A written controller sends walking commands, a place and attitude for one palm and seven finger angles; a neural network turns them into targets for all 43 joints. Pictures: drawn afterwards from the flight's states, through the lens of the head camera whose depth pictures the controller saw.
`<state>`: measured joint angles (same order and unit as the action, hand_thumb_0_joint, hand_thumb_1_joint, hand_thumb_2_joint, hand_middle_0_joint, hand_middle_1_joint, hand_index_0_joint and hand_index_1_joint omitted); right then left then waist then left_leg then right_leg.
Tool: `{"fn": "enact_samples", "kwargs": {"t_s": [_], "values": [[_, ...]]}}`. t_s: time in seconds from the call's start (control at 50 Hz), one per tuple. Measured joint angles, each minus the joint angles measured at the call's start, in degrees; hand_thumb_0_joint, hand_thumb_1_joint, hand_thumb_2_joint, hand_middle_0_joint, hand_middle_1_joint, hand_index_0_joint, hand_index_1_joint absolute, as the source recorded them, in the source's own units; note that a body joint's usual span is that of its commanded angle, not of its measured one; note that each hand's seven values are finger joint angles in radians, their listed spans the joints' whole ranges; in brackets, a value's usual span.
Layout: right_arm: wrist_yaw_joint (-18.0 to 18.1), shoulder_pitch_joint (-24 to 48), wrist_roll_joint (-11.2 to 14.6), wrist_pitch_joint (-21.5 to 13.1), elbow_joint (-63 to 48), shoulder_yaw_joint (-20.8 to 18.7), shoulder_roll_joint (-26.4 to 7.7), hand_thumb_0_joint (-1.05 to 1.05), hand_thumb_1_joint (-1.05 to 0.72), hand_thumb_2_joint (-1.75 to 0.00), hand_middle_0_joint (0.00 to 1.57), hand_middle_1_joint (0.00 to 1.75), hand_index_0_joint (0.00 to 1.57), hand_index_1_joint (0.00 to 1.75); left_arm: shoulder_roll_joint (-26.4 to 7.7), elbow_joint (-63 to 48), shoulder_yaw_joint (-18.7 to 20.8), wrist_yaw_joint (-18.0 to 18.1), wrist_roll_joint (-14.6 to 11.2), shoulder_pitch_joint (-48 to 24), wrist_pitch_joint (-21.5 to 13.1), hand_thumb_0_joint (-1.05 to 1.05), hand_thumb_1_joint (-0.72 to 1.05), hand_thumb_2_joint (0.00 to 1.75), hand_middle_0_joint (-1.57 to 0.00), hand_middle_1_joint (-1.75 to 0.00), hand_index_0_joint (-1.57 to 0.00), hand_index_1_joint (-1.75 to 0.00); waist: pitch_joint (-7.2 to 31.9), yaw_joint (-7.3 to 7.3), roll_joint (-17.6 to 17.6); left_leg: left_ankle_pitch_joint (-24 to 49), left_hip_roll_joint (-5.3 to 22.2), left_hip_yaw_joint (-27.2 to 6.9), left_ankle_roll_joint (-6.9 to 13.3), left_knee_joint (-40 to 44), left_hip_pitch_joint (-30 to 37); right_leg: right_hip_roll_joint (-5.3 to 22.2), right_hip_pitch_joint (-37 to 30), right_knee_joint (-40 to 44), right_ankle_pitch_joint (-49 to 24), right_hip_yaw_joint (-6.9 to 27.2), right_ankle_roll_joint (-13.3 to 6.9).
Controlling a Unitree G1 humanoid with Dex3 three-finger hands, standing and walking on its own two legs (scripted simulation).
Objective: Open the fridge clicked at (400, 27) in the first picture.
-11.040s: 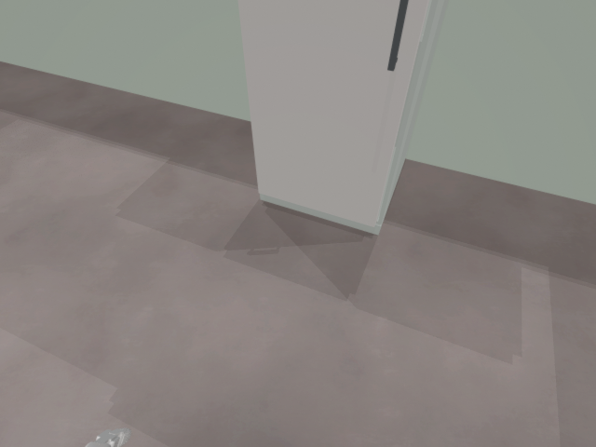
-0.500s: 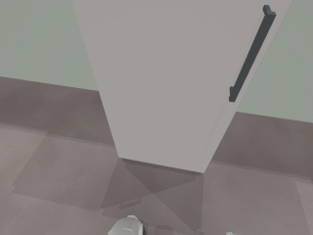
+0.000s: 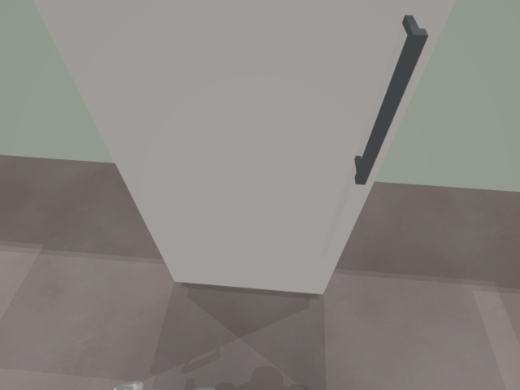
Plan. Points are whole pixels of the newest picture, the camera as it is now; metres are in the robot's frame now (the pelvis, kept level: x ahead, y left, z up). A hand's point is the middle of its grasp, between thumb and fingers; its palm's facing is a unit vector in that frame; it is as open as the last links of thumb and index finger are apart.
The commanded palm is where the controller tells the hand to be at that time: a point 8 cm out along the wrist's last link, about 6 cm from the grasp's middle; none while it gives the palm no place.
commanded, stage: come to a stop and stand still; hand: right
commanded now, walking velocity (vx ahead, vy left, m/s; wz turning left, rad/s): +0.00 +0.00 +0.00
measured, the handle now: (380, 114) +0.49 -0.17 +0.17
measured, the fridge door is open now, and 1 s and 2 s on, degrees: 0 0 0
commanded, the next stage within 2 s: look again from close up in 1.90 s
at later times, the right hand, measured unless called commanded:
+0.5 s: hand out of the picture -0.04 -0.19 -0.16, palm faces +0.00 +0.97 -0.23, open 7.4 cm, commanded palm none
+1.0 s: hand out of the picture -0.09 -0.14 -0.17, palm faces +0.00 +0.99 -0.15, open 7.4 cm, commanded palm none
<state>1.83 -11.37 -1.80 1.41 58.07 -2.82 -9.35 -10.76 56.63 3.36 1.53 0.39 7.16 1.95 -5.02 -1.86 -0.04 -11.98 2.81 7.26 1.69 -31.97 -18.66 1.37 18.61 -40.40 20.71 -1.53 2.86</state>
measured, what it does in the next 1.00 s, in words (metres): steps on the spot: right foot, then left foot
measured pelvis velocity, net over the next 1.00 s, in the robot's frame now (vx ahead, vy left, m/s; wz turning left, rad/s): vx -0.06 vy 0.01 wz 0.00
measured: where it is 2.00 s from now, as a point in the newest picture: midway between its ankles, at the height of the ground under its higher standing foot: outside the picture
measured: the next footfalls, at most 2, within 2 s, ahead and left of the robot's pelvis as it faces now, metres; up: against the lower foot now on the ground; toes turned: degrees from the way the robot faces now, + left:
right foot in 0.02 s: +0.05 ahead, -0.12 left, +0.00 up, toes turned -2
left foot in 0.38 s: -0.04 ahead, +0.11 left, +0.00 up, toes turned +4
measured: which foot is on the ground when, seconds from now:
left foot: down 0.00-0.04, up 0.06-0.36, down 0.38-1.00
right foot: up 0.00-0.00, down 0.02-1.00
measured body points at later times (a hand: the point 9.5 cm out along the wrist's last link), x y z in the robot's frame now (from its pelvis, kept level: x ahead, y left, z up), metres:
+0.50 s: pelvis -0.05 -0.01 +0.01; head -0.06 +0.01 +0.46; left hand -0.03 +0.22 -0.16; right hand -0.04 -0.24 -0.14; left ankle -0.08 +0.11 -0.73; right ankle +0.01 -0.12 -0.73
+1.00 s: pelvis -0.06 +0.01 +0.01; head -0.05 +0.01 +0.46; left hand -0.13 +0.20 -0.16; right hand -0.09 -0.20 -0.16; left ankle -0.08 +0.11 -0.73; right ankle +0.01 -0.12 -0.73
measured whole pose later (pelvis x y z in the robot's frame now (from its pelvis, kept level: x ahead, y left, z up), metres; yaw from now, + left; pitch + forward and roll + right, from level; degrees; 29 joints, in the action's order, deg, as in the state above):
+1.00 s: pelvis -0.06 +0.01 +0.01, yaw +0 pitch -2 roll +1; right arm 1.6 -19.6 -1.0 0.3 64.1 0.5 -6.0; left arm -5.3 65.1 0.1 1.3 1.1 22.4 1.2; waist -2.7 1.7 0.7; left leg -16.7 -0.2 4.0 1.1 -27.6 -9.3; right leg 2.5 17.2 -27.1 8.2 -1.8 0.6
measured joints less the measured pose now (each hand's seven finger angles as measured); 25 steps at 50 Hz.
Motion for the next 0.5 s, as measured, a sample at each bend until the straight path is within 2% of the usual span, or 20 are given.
{"fn": "enact_samples", "kwargs": {"t_s": [0.02, 0.04, 0.08, 0.12, 0.2, 0.26, 0.32, 0.38, 0.44, 0.5], "values": [[0.0, -0.4, 0.2, 0.2, 0.0, 0.0, -0.2, 0.00, -0.91, -0.89, 0.20, 0.30, 0.20, 0.30, 0.1, -0.2, -0.2, -0.1, 0.0, 0.1, -0.4, 0.01, 0.92, 0.90, -0.20, -0.30, -0.19, -0.30, 0.3, 0.06, -0.3, -0.4, 0.1, 0.1, -0.5, -1.1, -0.6, 0.2, -2.3, 4.4, -3.2, -0.2, -0.2], [0.0, -0.4, 0.4, 0.5, 0.1, -0.1, -0.7, 0.00, -0.91, -0.90, 0.20, 0.30, 0.20, 0.30, 0.6, -0.2, -0.3, -0.1, 0.1, 0.3, -0.8, 0.01, 0.92, 0.90, -0.20, -0.30, -0.20, -0.30, 0.4, 0.16, -1.1, -0.9, 0.7, 0.0, -1.0, -2.4, -1.2, -0.3, -3.3, 6.5, -3.5, -0.5, -1.8], [0.1, -0.5, 0.7, 1.3, 0.5, -0.2, -1.5, 0.00, -0.91, -0.90, 0.20, 0.30, 0.20, 0.30, 1.7, -0.1, -1.0, -0.2, 0.5, 0.7, -0.9, 0.01, 0.92, 0.90, -0.20, -0.30, -0.20, -0.30, 0.1, -0.36, -2.8, -8.2, 0.7, -2.0, -1.8, -6.1, -2.0, -1.1, -3.8, 6.8, -3.6, -1.2, -3.8], [0.1, -0.8, 0.7, 1.8, 0.8, -0.2, -1.9, 0.00, -0.91, -0.90, 0.20, 0.30, 0.20, 0.30, 2.7, 0.3, -1.8, 0.1, 0.8, 1.4, -0.9, 0.01, 0.91, 0.90, -0.20, -0.30, -0.20, -0.30, 0.5, -0.51, -3.1, -13.0, -0.5, -4.4, -2.3, -11.8, -2.9, -1.1, -4.7, 8.9, -4.8, -1.4, -4.6], [-0.2, -1.9, 0.6, 1.7, 1.6, -0.1, -1.9, 0.00, -0.91, -0.90, 0.19, 0.30, 0.20, 0.30, 2.6, 0.8, -2.0, 0.9, 0.7, 1.9, -0.9, 0.00, 0.93, 0.90, -0.20, -0.30, -0.20, -0.30, 1.5, -0.30, -2.3, -13.4, -1.2, -6.9, -3.0, -18.8, -2.5, -1.1, -5.6, 13.3, -8.0, -1.7, -5.2], [-0.2, -2.8, 0.7, 1.5, 2.3, 0.3, -1.9, 0.00, -0.91, -0.90, 0.19, 0.30, 0.20, 0.30, 2.5, 1.4, -2.1, 0.8, 0.6, 2.0, -1.1, 0.00, 0.93, 0.90, -0.21, -0.30, -0.20, -0.30, 2.2, -0.01, -2.0, -13.5, -0.4, -6.9, -3.6, -15.6, 0.7, -1.4, -5.7, 15.2, -9.5, -2.5, -5.4], [-0.2, -3.1, 0.8, 1.3, 3.3, 0.9, -1.6, 0.00, -0.91, -0.90, 0.19, 0.30, 0.20, 0.30, 2.4, 2.1, -1.9, 0.6, 0.4, 2.4, -1.4, 0.00, 0.92, 0.90, -0.21, -0.30, -0.20, -0.30, 2.6, 0.62, -1.5, -12.8, 0.3, -6.5, -3.8, -7.4, 5.2, -1.8, -5.3, 15.9, -10.4, -3.2, -5.3], [0.0, -3.5, 0.8, 0.5, 4.1, 1.4, -1.5, 0.00, -0.91, -0.90, 0.19, 0.30, 0.20, 0.30, 2.4, 3.2, -1.8, 0.4, 0.0, 3.3, -1.6, 0.00, 0.92, 0.90, -0.21, -0.30, -0.20, -0.30, 3.2, 1.00, -1.7, -6.5, 0.9, -6.6, -3.4, 4.0, 10.4, -2.4, -4.1, 14.8, -10.6, -4.1, -4.7], [0.0, -3.4, 0.9, -0.2, 5.5, 2.2, 0.3, 0.00, -0.91, -0.90, 0.19, 0.30, 0.20, 0.30, 0.7, 4.7, -1.3, 0.5, -0.4, 4.3, -1.4, 0.00, 0.94, 0.90, -0.21, -0.30, -0.20, -0.30, 2.9, 2.10, 1.4, -5.3, -0.5, -5.7, -2.8, 5.6, 11.6, -1.1, -4.9, 15.5, -11.5, -3.2, -4.0], [-0.1, -4.1, 1.0, -0.7, 5.8, 2.8, 1.2, 0.00, -0.91, -0.90, 0.19, 0.30, 0.20, 0.30, 0.1, 6.2, -1.5, 0.1, -0.1, 6.3, -1.1, 0.00, 0.93, 0.90, -0.20, -0.30, -0.20, -0.30, 3.5, 2.67, 2.3, -4.6, -1.0, -5.3, -2.3, 6.1, 12.2, -0.7, -5.8, 16.9, -12.9, -2.7, -3.5]]}}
